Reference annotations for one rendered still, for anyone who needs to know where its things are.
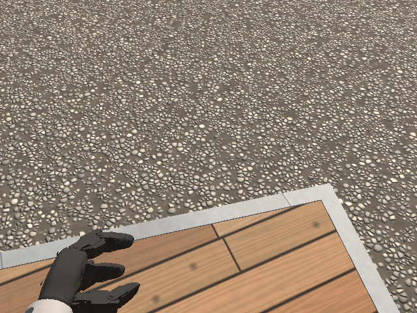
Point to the left robot hand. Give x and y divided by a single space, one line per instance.
71 272

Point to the robot left forearm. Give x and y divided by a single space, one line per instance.
48 306

